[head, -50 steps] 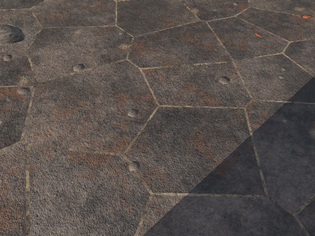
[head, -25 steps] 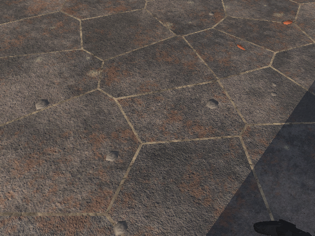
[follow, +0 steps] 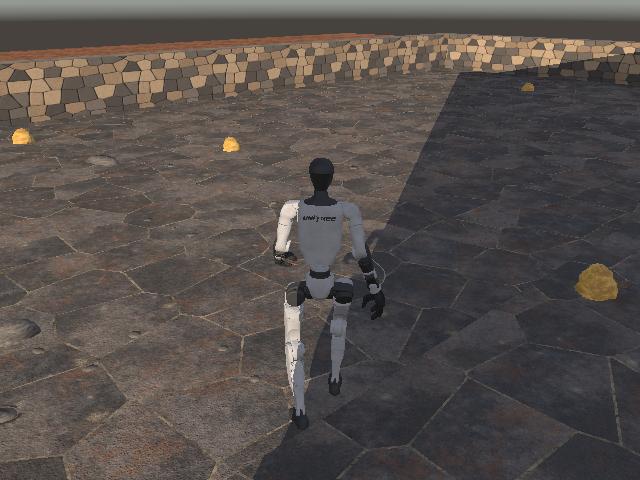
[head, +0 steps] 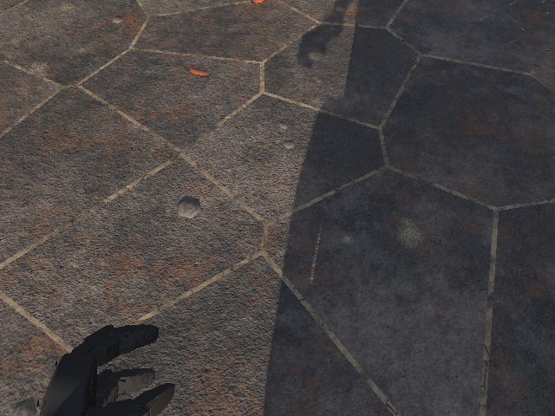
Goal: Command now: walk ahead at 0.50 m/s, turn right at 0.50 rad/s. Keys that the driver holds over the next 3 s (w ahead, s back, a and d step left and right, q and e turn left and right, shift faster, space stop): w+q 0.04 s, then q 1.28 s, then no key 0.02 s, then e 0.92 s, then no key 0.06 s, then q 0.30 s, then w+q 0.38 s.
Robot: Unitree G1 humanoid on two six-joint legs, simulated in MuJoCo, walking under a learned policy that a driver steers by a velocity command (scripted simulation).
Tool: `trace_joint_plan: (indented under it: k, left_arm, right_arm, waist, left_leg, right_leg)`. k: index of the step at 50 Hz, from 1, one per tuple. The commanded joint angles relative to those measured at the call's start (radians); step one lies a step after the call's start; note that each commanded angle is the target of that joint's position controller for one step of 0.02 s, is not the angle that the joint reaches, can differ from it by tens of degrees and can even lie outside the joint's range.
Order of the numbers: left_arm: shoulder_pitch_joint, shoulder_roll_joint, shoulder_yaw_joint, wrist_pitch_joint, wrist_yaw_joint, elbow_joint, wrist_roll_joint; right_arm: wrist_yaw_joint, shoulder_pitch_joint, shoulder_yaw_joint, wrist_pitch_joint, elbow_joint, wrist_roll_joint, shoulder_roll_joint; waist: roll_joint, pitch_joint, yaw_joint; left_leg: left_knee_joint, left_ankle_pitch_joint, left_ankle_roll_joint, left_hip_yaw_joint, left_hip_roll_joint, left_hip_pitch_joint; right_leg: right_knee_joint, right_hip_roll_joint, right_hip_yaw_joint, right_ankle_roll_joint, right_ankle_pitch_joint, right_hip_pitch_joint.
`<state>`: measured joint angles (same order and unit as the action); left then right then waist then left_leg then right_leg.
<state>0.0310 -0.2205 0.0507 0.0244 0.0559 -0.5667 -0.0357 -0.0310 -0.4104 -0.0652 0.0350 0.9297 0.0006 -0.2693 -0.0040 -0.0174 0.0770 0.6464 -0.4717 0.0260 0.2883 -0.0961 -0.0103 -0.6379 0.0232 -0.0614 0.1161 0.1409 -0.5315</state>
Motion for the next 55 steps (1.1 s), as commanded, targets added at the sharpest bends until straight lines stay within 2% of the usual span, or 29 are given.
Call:
trace_joint_plan:
  k: [1,2,3,4,5,6,8,11,14,16,19,21,22,23,24,25,26,27,29,34,40,43,44,45,46,47,49,52,55]
  left_arm:
    - [-0.448,-0.322,0.108,0.002,-0.04,-0.035,0.01]
    - [-0.488,-0.229,0.083,-0.001,-0.046,-0.078,0.035]
    - [-0.374,-0.183,0.065,0.007,-0.046,-0.073,0.031]
    - [-0.257,-0.139,0.05,0.017,-0.041,-0.064,0.023]
    - [-0.185,-0.098,0.04,0.029,-0.04,-0.057,0.026]
    - [-0.159,-0.09,0.038,0.039,-0.038,-0.061,0.036]
    - [-0.159,-0.113,0.045,0.058,-0.038,-0.092,0.047]
    - [-0.162,-0.116,0.045,0.065,-0.058,-0.133,0.053]
    - [-0.202,-0.133,0.047,0.055,-0.075,-0.164,0.05]
    - [-0.209,-0.151,0.054,0.042,-0.084,-0.179,0.041]
    - [-0.188,-0.166,0.065,0.018,-0.101,-0.181,0.017]
    - [-0.177,-0.161,0.065,0.005,-0.111,-0.174,0.011]
    - [-0.213,-0.148,0.06,0.006,-0.109,-0.155,0.038]
    - [-0.322,-0.072,0.033,0.01,-0.092,-0.138,0.071]
    - [-0.31,-0.129,0.036,0.011,-0.077,-0.16,0.049]
    - [-0.237,-0.15,0.04,0.001,-0.076,-0.142,0.023]
    - [-0.198,-0.14,0.041,-0.011,-0.086,-0.143,0.029]
    - [-0.174,-0.144,0.045,-0.025,-0.096,-0.14,0.04]
    - [-0.177,-0.123,0.044,-0.042,-0.1,-0.136,0.038]
    - [-0.164,-0.106,0.038,-0.036,-0.109,-0.15,0.041]
    - [-0.138,-0.125,0.045,-0.011,-0.093,-0.143,0.032]
    - [-0.212,-0.137,0.056,0.007,-0.075,-0.167,0.029]
    - [-0.252,-0.187,0.072,0.008,-0.076,-0.174,0.041]
    - [-0.238,-0.29,0.094,-0.003,-0.084,-0.17,0.065]
    - [-0.221,-0.254,0.088,-0.002,-0.084,-0.15,0.091]
    - [-0.159,-0.204,0.073,0.0,-0.09,-0.119,0.08]
    - [-0.098,-0.152,0.057,-0.007,-0.098,-0.103,0.047]
    - [-0.139,-0.158,0.052,-0.022,-0.107,-0.112,0.045]
    - [-0.195,-0.192,0.063,-0.035,-0.115,-0.125,0.049]
  right_arm:
    - [0.029,0.01,0.013,0.08,-0.142,0.009,-0.065]
    - [0.047,0.09,-0.018,0.106,-0.141,-0.041,-0.14]
    - [0.039,0.14,-0.02,0.107,-0.166,-0.057,-0.148]
    - [0.025,0.144,-0.023,0.096,-0.154,-0.034,-0.135]
    - [0.017,0.12,-0.03,0.076,-0.136,-0.016,-0.133]
    - [0.018,0.075,-0.031,0.057,-0.12,-0.017,-0.116]
    - [0.014,0.03,-0.025,0.034,-0.105,-0.012,-0.068]
    - [0.012,0.105,-0.01,0.035,-0.135,-0.005,-0.032]
    - [0.035,0.211,-0.005,0.042,-0.174,-0.009,-0.031]
    - [0.05,0.232,-0.014,0.037,-0.201,-0.01,-0.057]
    - [0.074,0.229,-0.031,0.027,-0.241,0.0,-0.091]
    - [0.075,0.1,-0.057,0.028,-0.217,0.006,-0.136]
    - [0.058,0.051,-0.079,0.027,-0.233,0.013,-0.225]
    - [0.053,0.065,-0.08,0.026,-0.253,0.025,-0.282]
    - [0.054,0.069,-0.062,0.02,-0.279,0.019,-0.207]
    - [0.053,0.141,-0.055,0.013,-0.303,0.012,-0.174]
    - [0.047,0.188,-0.047,-0.001,-0.31,-0.006,-0.144]
    - [0.04,0.22,-0.04,-0.016,-0.32,-0.014,-0.126]
    - [0.031,0.252,-0.046,-0.036,-0.343,0.001,-0.133]
    - [0.001,0.248,-0.066,-0.049,-0.366,-0.004,-0.173]
    - [-0.007,0.257,-0.066,-0.073,-0.384,-0.005,-0.168]
    - [-0.009,0.276,-0.063,-0.085,-0.398,-0.019,-0.162]
    - [-0.01,0.255,-0.054,-0.087,-0.402,-0.019,-0.132]
    - [-0.006,0.241,-0.044,-0.082,-0.429,-0.025,-0.091]
    - [0.0,0.244,-0.065,-0.064,-0.433,-0.012,-0.162]
    - [0.006,0.215,-0.084,-0.061,-0.406,-0.01,-0.209]
    - [0.002,0.174,-0.082,-0.081,-0.36,-0.012,-0.18]
    - [0.008,0.215,-0.059,-0.095,-0.382,-0.026,-0.12]
    - [0.011,0.283,-0.045,-0.095,-0.417,-0.028,-0.099]
  waist:
    - [-0.151,0.438,-0.196]
    - [-0.051,0.369,-0.24]
    - [-0.08,0.202,-0.184]
    - [-0.005,0.12,-0.115]
    - [-0.019,0.087,-0.071]
    - [-0.03,0.08,-0.038]
    - [-0.021,0.085,-0.012]
    - [-0.048,0.064,-0.028]
    - [-0.067,0.078,-0.086]
    - [-0.077,0.078,-0.09]
    - [-0.089,0.068,-0.066]
    - [-0.035,0.12,-0.003]
    - [0.142,0.191,0.002]
    - [0.332,0.317,-0.079]
    - [0.208,0.438,-0.027]
    - [0.14,0.343,-0.027]
    - [0.036,0.254,-0.043]
    - [0.022,0.189,-0.058]
    - [0.092,0.139,-0.089]
    - [0.128,0.179,-0.072]
    - [0.171,0.153,-0.053]
    - [0.165,0.145,-0.101]
    - [0.097,0.157,-0.103]
    - [-0.198,0.122,-0.057]
    - [-0.28,0.122,-0.074]
    - [-0.194,0.117,-0.053]
    - [-0.118,0.09,-0.04]
    - [-0.13,0.06,-0.074]
    - [-0.17,0.079,-0.119]
  left_leg:
    - [0.809,-0.1,0.001,-0.282,0.11,-0.785]
    - [0.816,-0.023,-0.013,-0.385,0.047,-0.895]
    - [0.744,0.049,-0.02,-0.343,0.006,-0.888]
    - [0.651,0.099,-0.013,-0.333,-0.037,-0.805]
    - [0.588,0.116,-0.005,-0.336,-0.057,-0.717]
    - [0.565,0.143,0.002,-0.337,-0.057,-0.626]
    - [0.498,0.211,0.022,-0.323,-0.033,-0.552]
    - [0.252,0.397,0.026,-0.322,-0.013,-0.529]
    - [0.053,0.591,0.003,-0.298,0.025,-0.489]
    - [0.013,0.556,-0.014,-0.302,0.035,-0.503]
    - [-0.023,0.393,-0.06,-0.288,0.054,-0.507]
    - [-0.145,0.483,-0.109,-0.262,0.114,-0.319]
    - [-0.169,0.967,-0.181,-0.488,-0.031,-0.131]
    - [-0.176,1.228,-0.405,-0.878,-0.265,0.145]
    - [-0.222,0.981,-0.417,-0.905,-0.251,0.175]
    - [-0.24,0.797,-0.374,-0.813,-0.209,0.094]
    - [-0.266,0.634,-0.319,-0.75,-0.165,-0.008]
    - [-0.293,0.531,-0.29,-0.714,-0.14,-0.124]
    - [-0.332,0.434,-0.252,-0.669,-0.067,-0.258]
    - [-0.328,0.359,-0.242,-0.673,-0.041,-0.271]
    - [-0.318,0.231,-0.223,-0.765,-0.021,-0.265]
    - [-0.254,0.263,-0.182,-0.763,0.029,-0.307]
    - [-0.165,0.166,-0.137,-0.716,0.079,-0.398]
    - [0.056,-0.052,-0.071,-0.509,0.238,-0.592]
    - [0.318,-0.151,-0.02,-0.455,0.235,-0.643]
    - [0.459,-0.088,-0.001,-0.466,0.195,-0.637]
    - [0.568,0.02,0.028,-0.434,0.178,-0.652]
    - [0.563,0.089,0.058,-0.366,0.162,-0.669]
    - [0.411,0.085,0.075,-0.338,0.12,-0.667]
  right_leg:
    - [0.284,-0.412,0.92,0.361,0.099,1.035]
    - [0.311,-0.384,0.767,0.295,0.098,0.993]
    - [0.301,-0.341,0.563,0.243,-0.137,0.798]
    - [0.298,-0.283,0.413,0.188,-0.331,0.603]
    - [0.313,-0.242,0.317,0.155,-0.425,0.474]
    - [0.34,-0.223,0.258,0.142,-0.476,0.375]
    - [0.368,-0.213,0.17,0.143,-0.606,0.282]
    - [0.378,-0.17,0.038,0.102,-0.619,0.251]
    - [0.366,-0.176,-0.001,0.083,-0.577,0.318]
    - [0.332,-0.217,0.012,0.076,-0.555,0.383]
    - [0.214,-0.262,0.029,0.043,-0.572,0.444]
    - [-0.026,-0.192,-0.015,-0.02,-0.573,0.415]
    - [-0.318,-0.091,-0.068,-0.098,-0.282,0.269]
    - [-0.656,0.1,0.019,-0.16,0.541,-0.049]
    - [-0.748,0.054,0.192,-0.143,0.535,-0.091]
    - [-0.756,0.026,0.187,-0.136,0.453,-0.147]
    - [-0.696,-0.005,0.172,-0.138,0.384,-0.169]
    - [-0.613,-0.029,0.168,-0.143,0.338,-0.149]
    - [-0.452,-0.017,0.14,-0.148,0.289,-0.052]
    - [-0.238,0.002,0.155,-0.179,0.21,0.023]
    - [-0.056,0.017,0.165,-0.169,0.193,0.089]
    - [0.198,0.015,0.135,-0.131,0.073,0.26]
    - [0.257,-0.101,0.214,-0.091,0.038,0.38]
    - [0.32,-0.313,0.456,0.039,-0.08,0.435]
    - [0.352,-0.438,0.603,0.162,-0.187,0.372]
    - [0.329,-0.416,0.522,0.154,-0.216,0.356]
    - [0.291,-0.297,0.343,0.067,-0.206,0.368]
    - [0.297,-0.253,0.221,0.072,-0.267,0.395]
    - [0.289,-0.284,0.196,0.091,-0.304,0.494]
